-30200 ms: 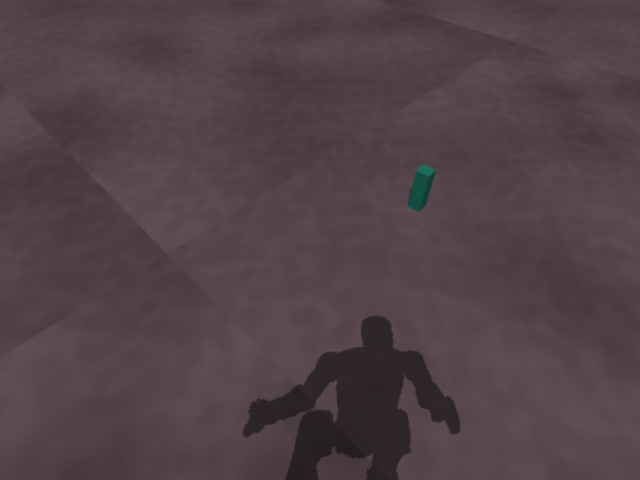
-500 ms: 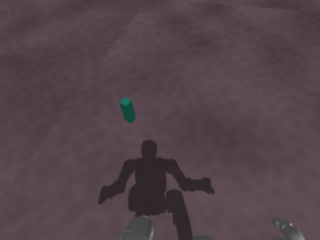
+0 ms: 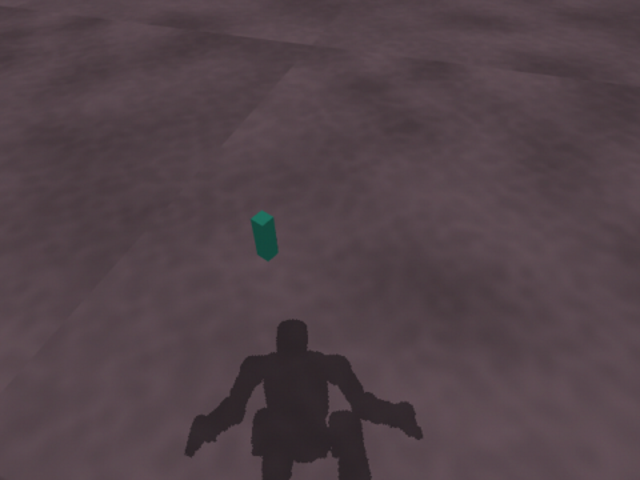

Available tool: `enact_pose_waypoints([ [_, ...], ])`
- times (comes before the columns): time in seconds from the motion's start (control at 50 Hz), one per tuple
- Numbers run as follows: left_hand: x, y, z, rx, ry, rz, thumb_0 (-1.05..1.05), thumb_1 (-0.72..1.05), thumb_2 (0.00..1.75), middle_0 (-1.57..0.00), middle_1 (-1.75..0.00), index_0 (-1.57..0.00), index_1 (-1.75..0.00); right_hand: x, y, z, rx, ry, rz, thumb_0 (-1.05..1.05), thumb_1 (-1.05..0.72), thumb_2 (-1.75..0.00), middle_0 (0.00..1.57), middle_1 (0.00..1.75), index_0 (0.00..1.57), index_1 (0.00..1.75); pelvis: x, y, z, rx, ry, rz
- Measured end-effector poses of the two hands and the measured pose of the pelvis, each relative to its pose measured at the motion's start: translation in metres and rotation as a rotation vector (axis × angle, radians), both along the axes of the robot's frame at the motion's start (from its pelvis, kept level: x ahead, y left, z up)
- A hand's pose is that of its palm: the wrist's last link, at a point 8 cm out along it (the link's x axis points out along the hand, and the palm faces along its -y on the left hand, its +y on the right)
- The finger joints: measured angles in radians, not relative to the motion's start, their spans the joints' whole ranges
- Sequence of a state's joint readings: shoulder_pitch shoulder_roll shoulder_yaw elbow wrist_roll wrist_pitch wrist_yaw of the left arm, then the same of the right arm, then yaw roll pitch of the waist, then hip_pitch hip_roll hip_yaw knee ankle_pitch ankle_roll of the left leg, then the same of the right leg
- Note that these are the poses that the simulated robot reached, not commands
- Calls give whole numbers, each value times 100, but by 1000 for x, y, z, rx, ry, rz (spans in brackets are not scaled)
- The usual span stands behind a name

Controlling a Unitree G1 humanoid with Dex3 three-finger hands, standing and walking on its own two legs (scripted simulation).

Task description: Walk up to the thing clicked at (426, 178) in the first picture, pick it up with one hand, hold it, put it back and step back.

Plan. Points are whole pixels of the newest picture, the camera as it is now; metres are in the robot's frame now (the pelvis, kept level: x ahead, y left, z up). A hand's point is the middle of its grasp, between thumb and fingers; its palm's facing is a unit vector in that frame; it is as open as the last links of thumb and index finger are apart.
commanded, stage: step back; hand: left
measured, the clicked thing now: (265, 236) +1.10 +0.26 -0.66
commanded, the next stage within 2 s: stand in 0.60 s
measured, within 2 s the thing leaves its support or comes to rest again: neither
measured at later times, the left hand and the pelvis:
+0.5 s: hand out of the picture +0.13 +0.29 -0.14, palm faces +0.01 -0.93 -0.37, open 7.4 cm; pelvis +0.05 +0.03 +0.00, yaw +0 degrees
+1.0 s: hand out of the picture +0.15 +0.26 -0.13, palm faces -0.03 -0.94 -0.33, open 7.4 cm; pelvis +0.05 +0.02 +0.02, yaw +0 degrees
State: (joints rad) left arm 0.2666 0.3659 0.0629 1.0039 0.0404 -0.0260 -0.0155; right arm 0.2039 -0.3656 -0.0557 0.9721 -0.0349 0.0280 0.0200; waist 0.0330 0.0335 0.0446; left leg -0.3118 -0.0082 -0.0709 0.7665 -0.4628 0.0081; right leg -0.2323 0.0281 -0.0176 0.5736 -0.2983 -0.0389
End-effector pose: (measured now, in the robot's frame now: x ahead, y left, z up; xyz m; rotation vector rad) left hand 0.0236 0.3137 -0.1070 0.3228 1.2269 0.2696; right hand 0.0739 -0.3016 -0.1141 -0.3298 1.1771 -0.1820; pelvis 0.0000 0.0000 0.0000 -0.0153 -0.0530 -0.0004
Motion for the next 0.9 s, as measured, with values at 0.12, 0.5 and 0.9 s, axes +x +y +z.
enact_pose_waypoints([
  [0.12,-6,2,4,-10,4,31,0,90,90,-20,-30,-20,-30,13,0,5,-16,16,32,0,-91,-90,20,30,20,30,7,9,5,4,8,22],
  [0.5,102,24,0,-18,-59,-45,0,91,90,-20,-30,-20,-30,73,45,4,25,-39,-1,0,-91,-90,20,30,21,30,50,28,5,10,21,2],
  [0.9,133,-4,10,-51,-60,-82,0,91,90,-20,-30,-20,-30,75,25,15,17,-11,-40,0,-91,-90,20,30,20,30,56,20,18,16,12,-1],
])
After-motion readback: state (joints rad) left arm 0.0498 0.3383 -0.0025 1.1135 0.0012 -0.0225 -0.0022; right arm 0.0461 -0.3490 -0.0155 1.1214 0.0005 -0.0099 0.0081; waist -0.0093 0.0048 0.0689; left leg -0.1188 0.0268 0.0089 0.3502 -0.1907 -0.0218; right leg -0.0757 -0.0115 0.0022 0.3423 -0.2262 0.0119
